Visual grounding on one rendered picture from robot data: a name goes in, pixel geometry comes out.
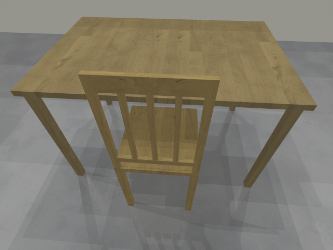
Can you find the chair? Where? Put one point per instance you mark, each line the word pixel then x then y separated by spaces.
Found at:
pixel 157 140

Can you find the table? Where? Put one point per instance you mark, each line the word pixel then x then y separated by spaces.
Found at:
pixel 253 69

